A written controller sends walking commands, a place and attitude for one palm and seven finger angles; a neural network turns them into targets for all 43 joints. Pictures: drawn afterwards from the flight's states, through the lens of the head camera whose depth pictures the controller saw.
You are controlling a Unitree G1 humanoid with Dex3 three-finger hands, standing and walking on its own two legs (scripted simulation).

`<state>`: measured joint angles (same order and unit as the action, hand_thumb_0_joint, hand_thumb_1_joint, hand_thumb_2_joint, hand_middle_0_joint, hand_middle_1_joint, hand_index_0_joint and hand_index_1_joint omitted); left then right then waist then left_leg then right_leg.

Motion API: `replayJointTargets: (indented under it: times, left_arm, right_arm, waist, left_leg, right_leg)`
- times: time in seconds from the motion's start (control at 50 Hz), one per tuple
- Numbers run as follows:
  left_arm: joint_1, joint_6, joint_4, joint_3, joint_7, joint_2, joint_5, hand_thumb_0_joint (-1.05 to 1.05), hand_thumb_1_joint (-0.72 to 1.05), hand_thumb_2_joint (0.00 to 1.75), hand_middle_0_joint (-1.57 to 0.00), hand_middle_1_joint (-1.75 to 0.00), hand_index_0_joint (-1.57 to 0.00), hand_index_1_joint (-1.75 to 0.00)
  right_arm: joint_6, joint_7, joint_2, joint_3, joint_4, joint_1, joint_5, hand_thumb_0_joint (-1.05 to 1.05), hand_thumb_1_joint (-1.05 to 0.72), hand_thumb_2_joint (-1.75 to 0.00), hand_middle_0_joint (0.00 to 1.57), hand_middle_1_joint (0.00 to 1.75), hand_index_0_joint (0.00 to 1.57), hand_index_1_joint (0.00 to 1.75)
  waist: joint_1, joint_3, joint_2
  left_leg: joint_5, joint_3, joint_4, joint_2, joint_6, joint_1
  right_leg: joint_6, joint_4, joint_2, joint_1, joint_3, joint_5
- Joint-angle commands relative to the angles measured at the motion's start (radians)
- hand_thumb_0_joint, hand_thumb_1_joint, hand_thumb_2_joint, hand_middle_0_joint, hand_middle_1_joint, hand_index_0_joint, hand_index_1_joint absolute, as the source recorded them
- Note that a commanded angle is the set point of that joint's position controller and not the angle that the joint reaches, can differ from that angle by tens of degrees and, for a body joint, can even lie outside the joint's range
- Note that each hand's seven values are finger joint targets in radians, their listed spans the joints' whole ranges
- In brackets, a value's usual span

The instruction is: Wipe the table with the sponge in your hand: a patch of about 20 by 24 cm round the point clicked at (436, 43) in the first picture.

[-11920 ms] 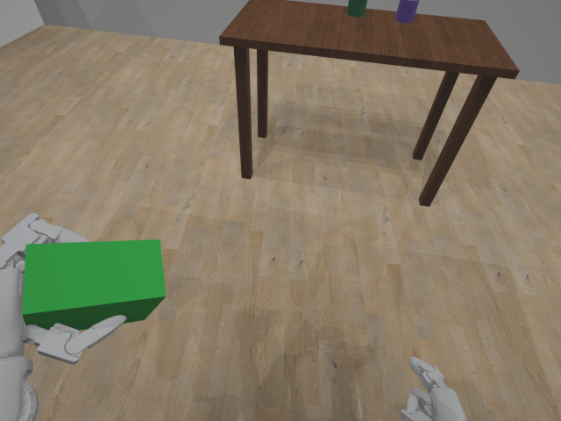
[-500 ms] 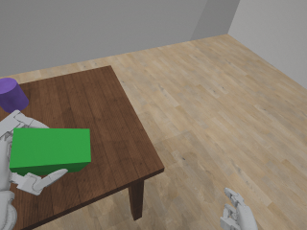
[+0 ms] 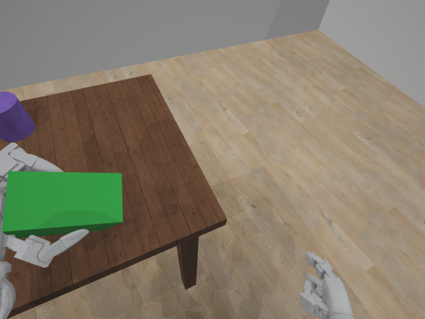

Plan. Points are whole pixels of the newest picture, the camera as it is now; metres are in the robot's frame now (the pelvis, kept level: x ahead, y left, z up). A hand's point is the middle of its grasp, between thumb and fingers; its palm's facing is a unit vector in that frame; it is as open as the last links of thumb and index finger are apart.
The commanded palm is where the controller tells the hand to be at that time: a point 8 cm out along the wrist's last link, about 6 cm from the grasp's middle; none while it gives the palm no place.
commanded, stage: come to a stop and stand still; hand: left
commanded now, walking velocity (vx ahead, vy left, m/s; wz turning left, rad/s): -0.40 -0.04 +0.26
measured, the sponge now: (82, 205) +0.23 +0.21 +0.14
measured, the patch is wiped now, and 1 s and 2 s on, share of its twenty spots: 0.00 0.00 0.00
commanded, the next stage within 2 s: look again from close up in 1.08 s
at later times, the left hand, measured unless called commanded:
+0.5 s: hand (24, 210) +0.21 +0.27 +0.16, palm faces +0.43 -0.82 -0.39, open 10.5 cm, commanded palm +0.15 +0.29 +0.18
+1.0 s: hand (47, 198) +0.23 +0.25 +0.16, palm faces +0.39 -0.84 -0.38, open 10.5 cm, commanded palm +0.17 +0.28 +0.18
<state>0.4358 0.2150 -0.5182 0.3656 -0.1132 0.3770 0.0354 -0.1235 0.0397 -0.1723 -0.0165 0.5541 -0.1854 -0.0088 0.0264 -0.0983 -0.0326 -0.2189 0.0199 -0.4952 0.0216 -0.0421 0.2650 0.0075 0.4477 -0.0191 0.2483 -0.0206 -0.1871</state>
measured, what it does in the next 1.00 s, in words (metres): stands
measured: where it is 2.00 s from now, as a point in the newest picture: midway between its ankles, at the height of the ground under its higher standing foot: outside the picture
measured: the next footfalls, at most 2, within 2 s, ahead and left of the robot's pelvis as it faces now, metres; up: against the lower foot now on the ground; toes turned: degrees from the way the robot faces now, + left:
none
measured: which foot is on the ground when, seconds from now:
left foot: down 0.00-1.00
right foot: down 0.00-1.00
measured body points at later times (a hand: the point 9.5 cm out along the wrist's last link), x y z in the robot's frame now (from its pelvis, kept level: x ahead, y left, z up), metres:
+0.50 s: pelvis +0.00 +0.01 +0.00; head +0.02 +0.04 +0.45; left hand +0.18 +0.31 +0.18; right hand +0.16 -0.21 -0.08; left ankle +0.03 +0.09 -0.74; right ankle +0.02 -0.12 -0.74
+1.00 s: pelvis +0.02 +0.00 +0.01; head +0.04 +0.02 +0.45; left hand +0.20 +0.29 +0.18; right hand +0.21 -0.22 -0.06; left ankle +0.03 +0.09 -0.74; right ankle +0.02 -0.12 -0.74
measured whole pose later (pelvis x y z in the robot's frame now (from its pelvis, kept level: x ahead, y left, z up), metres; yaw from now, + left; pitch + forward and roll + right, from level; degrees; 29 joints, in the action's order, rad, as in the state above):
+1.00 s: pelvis +0.02 +0.00 +0.01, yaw +2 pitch -1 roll -1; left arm 0.46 0.17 -0.50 0.34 -0.12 0.36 0.03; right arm -0.10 0.05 -0.19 0.00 0.57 -0.19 -0.02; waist 0.02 -0.05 -0.02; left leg -0.22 -0.01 -0.43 0.03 -0.04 0.20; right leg 0.00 0.36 -0.02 0.14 -0.01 -0.21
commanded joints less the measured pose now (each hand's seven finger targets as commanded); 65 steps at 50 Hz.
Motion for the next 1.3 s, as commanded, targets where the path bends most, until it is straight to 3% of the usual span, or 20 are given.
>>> replayJointTargets:
  times: [0.0, 0.06, 0.1, 0.16, 0.22, 0.26, 0.3, 0.34, 0.4, 0.44, 0.66, 0.78, 0.96, 1.14, 1.16, 1.18, 1.2, 1.22, 1.24, 1.28]
  left_arm:
    - [0.0, 0.091, -0.261, 0.123, -0.02, 0.149, 0.025, 0.0, 0.1, 1.3, -1.2, -1.6, -1.2, -1.6]
    - [0.032, 0.083, -0.256, 0.144, -0.031, 0.168, 0.029, 0.0, 0.1, 1.3, -1.2, -1.6, -1.2, -1.6]
    - [0.019, 0.07, -0.237, 0.126, -0.039, 0.156, 0.029, 0.0, 0.1, 1.3, -1.2, -1.6, -1.2, -1.6]
    - [-0.051, 0.049, -0.24, 0.107, -0.057, 0.164, 0.019, 0.0, 0.1, 1.3, -1.2, -1.6, -1.2, -1.6]
    - [-0.067, 0.035, -0.22, 0.101, -0.061, 0.155, 0.01, 0.0, 0.1, 1.3, -1.2, -1.6, -1.2, -1.6]
    - [-0.084, 0.036, -0.231, 0.101, -0.06, 0.161, 0.003, 0.0, 0.1, 1.3, -1.2, -1.6, -1.2, -1.6]
    - [-0.088, 0.041, -0.227, 0.092, -0.052, 0.144, -0.008, 0.0, 0.1, 1.3, -1.2, -1.6, -1.2, -1.6]
    - [-0.113, 0.042, -0.206, 0.093, -0.041, 0.142, -0.021, 0.0, 0.1, 1.3, -1.2, -1.6, -1.2, -1.6]
    - [-0.073, 0.055, -0.193, 0.099, -0.032, 0.146, -0.022, 0.0, 0.1, 1.3, -1.2, -1.6, -1.2, -1.6]
    - [-0.072, 0.065, -0.208, 0.086, -0.025, 0.134, -0.024, 0.0, 0.1, 1.3, -1.2, -1.6, -1.2, -1.6]
    - [-0.051, 0.056, -0.225, 0.105, -0.02, 0.162, 0.0, 0.0, 0.1, 1.3, -1.2, -1.6, -1.2, -1.6]
    - [-0.03, 0.036, -0.196, 0.079, -0.019, 0.127, 0.01, 0.0, 0.1, 1.3, -1.2, -1.6, -1.2, -1.6]
    - [-0.043, 0.03, -0.227, 0.087, -0.026, 0.152, 0.012, 0.0, 0.1, 1.3, -1.2, -1.6, -1.2, -1.6]
    - [-0.031, 0.021, -0.182, 0.086, -0.028, 0.144, 0.016, 0.0, 0.1, 1.3, -1.2, -1.6, -1.2, -1.6]
    - [-1.003, 0.168, -0.443, 0.348, -0.031, 0.924, -0.022, 0.0, 0.1, 1.3, -1.2, -1.6, -1.2, -1.6]
    - [-0.631, 0.116, 0.005, 0.337, -0.013, 0.407, -0.028, 0.0, 0.1, 1.3, -1.2, -1.6, -1.2, -1.6]
    - [-0.419, 0.094, 0.146, 0.212, 0.0, 0.309, 0.008, 0.0, 0.1, 1.3, -1.2, -1.6, -1.2, -1.6]
    - [-0.326, 0.102, 0.099, 0.237, 0.01, 0.336, 0.015, 0.0, 0.1, 1.3, -1.2, -1.6, -1.2, -1.6]
    - [-0.218, 0.113, 0.037, 0.171, 0.028, 0.259, 0.026, 0.0, 0.1, 1.3, -1.2, -1.6, -1.2, -1.6]
    - [-0.04, 0.103, -0.055, 0.094, 0.042, 0.143, 0.038, 0.0, 0.1, 1.3, -1.2, -1.6, -1.2, -1.6]
  right_arm:
    - [-0.056, 0.009, -0.141, 0.059, -0.146, 0.057, 0.005, 0.0, -0.9, -0.9, 0.2, 0.3, 0.2, 0.3]
    - [-0.058, 0.013, -0.14, 0.061, -0.133, 0.042, -0.002, 0.0, -0.9, -0.9, 0.2, 0.3, 0.2, 0.3]
    - [-0.056, 0.016, -0.138, 0.059, -0.128, 0.035, -0.002, 0.0, -0.9, -0.9, 0.2, 0.3, 0.2, 0.3]
    - [-0.046, 0.025, -0.156, 0.059, -0.104, 0.048, -0.005, 0.0, -0.9, -0.9, 0.2, 0.3, 0.2, 0.3]
    - [-0.045, 0.026, -0.151, 0.054, -0.096, 0.056, -0.003, 0.0, -0.9, -0.9, 0.2, 0.3, 0.2, 0.3]
    - [-0.046, 0.029, -0.157, 0.056, -0.099, 0.068, -0.006, 0.0, -0.9, -0.9, 0.2, 0.3, 0.2, 0.3]
    - [-0.054, 0.027, -0.152, 0.053, -0.118, 0.067, -0.008, 0.0, -0.9, -0.9, 0.2, 0.3, 0.2, 0.3]
    - [-0.064, 0.025, -0.139, 0.056, -0.133, 0.058, -0.011, 0.0, -0.9, -0.9, 0.2, 0.3, 0.2, 0.3]
    - [-0.083, 0.017, -0.132, 0.057, -0.129, 0.035, -0.008, 0.0, -0.9, -0.9, 0.2, 0.3, 0.2, 0.3]
    - [-0.092, 0.005, -0.141, 0.058, -0.114, 0.029, -0.003, 0.0, -0.9, -0.9, 0.2, 0.3, 0.2, 0.3]
    - [-0.062, 0.008, -0.132, 0.057, -0.108, 0.046, -0.001, 0.0, -0.9, -0.9, 0.2, 0.3, 0.2, 0.3]
    - [-0.036, 0.01, -0.133, 0.059, -0.125, 0.049, -0.005, 0.0, -0.9, -0.9, 0.2, 0.3, 0.2, 0.3]
    - [-0.019, 0.015, -0.139, 0.061, -0.131, 0.06, -0.008, 0.0, -0.9, -0.9, 0.2, 0.3, 0.2, 0.3]
    - [-0.009, 0.018, -0.139, 0.059, -0.138, 0.062, -0.01, 0.0, -0.9, -0.9, 0.2, 0.3, 0.2, 0.3]
    - [-0.011, 0.083, -0.165, -0.156, -0.242, -0.07, -0.058, 0.0, -0.9, -0.9, 0.2, 0.3, 0.2, 0.3]
    - [-0.055, 0.064, -0.092, 0.006, -0.145, 0.036, -0.049, 0.0, -0.9, -0.9, 0.2, 0.3, 0.2, 0.3]
    - [-0.062, 0.029, -0.152, 0.01, -0.117, 0.072, -0.011, 0.0, -0.9, -0.9, 0.2, 0.3, 0.2, 0.3]
    - [-0.072, 0.004, -0.188, 0.042, -0.113, 0.042, 0.009, 0.0, -0.9, -0.9, 0.2, 0.3, 0.2, 0.3]
    - [-0.078, -0.018, -0.187, 0.047, -0.114, 0.033, 0.008, 0.0, -0.9, -0.9, 0.2, 0.3, 0.2, 0.3]
    - [-0.082, -0.052, -0.182, 0.054, -0.112, 0.026, -0.003, 0.0, -0.9, -0.9, 0.2, 0.3, 0.2, 0.3]
  waist:
    - [-0.005, 0.234, 0.131]
    - [-0.011, 0.27, 0.075]
    - [-0.021, 0.234, 0.003]
    - [-0.033, 0.167, -0.032]
    - [-0.033, 0.151, -0.038]
    - [-0.029, 0.12, 0.051]
    - [-0.021, 0.099, 0.173]
    - [-0.016, 0.075, 0.211]
    - [-0.014, 0.121, 0.135]
    - [-0.021, 0.169, 0.13]
    - [-0.021, 0.23, 0.121]
    - [-0.024, 0.214, 0.091]
    - [-0.025, 0.226, 0.114]
    - [-0.023, 0.19, 0.086]
    - [-0.072, 0.069, 0.288]
    - [-0.002, 0.099, 0.098]
    - [-0.004, 0.089, 0.1]
    - [0.011, 0.142, 0.074]
    - [0.009, 0.188, 0.018]
    - [0.007, 0.268, 0.015]
  left_leg:
    - [0.2, -0.175, 0.076, -0.188, 0.012, 0.106]
    - [-0.007, -0.14, 0.031, -0.118, 0.022, 0.064]
    - [-0.145, -0.106, -0.028, -0.065, 0.027, 0.007]
    - [-0.169, -0.095, -0.162, -0.033, 0.032, -0.109]
    - [-0.155, -0.106, -0.058, -0.05, 0.017, -0.107]
    - [-0.212, -0.165, 0.068, -0.093, 0.007, -0.06]
    - [-0.409, -0.283, 0.294, -0.185, -0.026, 0.138]
    - [-0.502, -0.319, 0.36, -0.226, -0.049, 0.31]
    - [-0.283, -0.234, 0.247, -0.172, -0.032, 0.2]
    - [-0.169, -0.194, 0.221, -0.147, -0.001, 0.132]
    - [0.252, -0.149, 0.149, -0.135, 0.051, -0.059]
    - [0.199, -0.133, 0.148, -0.131, 0.04, -0.059]
    - [0.268, -0.138, 0.132, -0.131, 0.035, -0.068]
    - [0.15, -0.138, 0.151, -0.128, 0.02, -0.042]
    - [-0.127, -0.159, 0.185, -0.072, -0.011, 0.252]
    - [-0.152, -0.135, 0.134, -0.13, -0.004, 0.138]
    - [-0.086, -0.123, 0.128, -0.077, 0.009, 0.039]
    - [-0.057, -0.104, 0.086, -0.064, 0.023, 0.022]
    - [0.005, -0.089, 0.04, -0.056, 0.02, 0.0]
    - [0.093, -0.066, 0.032, -0.067, 0.018, -0.056]
  right_leg:
    - [0.037, 0.046, 0.11, -0.181, 0.085, 0.207]
    - [0.055, -0.037, 0.154, -0.136, 0.159, 0.115]
    - [0.073, -0.144, 0.202, -0.015, 0.235, -0.09]
    - [0.11, -0.24, 0.267, 0.194, 0.277, -0.352]
    - [0.082, -0.194, 0.219, 0.161, 0.198, -0.341]
    - [0.057, -0.137, 0.161, 0.13, 0.149, -0.344]
    - [0.009, 0.004, 0.066, -0.057, 0.084, -0.258]
    - [-0.008, 0.122, 0.045, -0.22, 0.051, -0.112]
    - [0.001, -0.017, 0.068, -0.235, 0.055, -0.017]
    - [0.013, -0.044, 0.074, -0.245, 0.063, 0.027]
    - [0.023, -0.058, 0.086, -0.223, 0.063, 0.215]
    - [0.026, -0.081, 0.093, -0.214, 0.084, 0.213]
    - [0.028, -0.081, 0.102, -0.227, 0.081, 0.254]
    - [0.028, -0.113, 0.109, -0.205, 0.102, 0.189]
    - [-0.056, -0.007, -0.003, -0.245, 0.049, -0.045]
    - [-0.02, -0.044, 0.052, -0.023, 0.021, -0.202]
    - [0.013, -0.102, 0.058, 0.011, 0.055, -0.158]
    - [0.036, -0.124, 0.074, -0.015, 0.116, -0.076]
    - [0.043, -0.123, 0.103, -0.044, 0.153, 0.0]
    - [0.038, -0.086, 0.11, -0.094, 0.153, 0.105]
